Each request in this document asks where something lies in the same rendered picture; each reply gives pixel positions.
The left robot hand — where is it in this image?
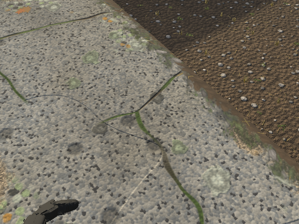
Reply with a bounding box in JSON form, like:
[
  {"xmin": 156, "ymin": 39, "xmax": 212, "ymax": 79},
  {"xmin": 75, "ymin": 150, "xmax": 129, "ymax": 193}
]
[{"xmin": 23, "ymin": 199, "xmax": 79, "ymax": 224}]

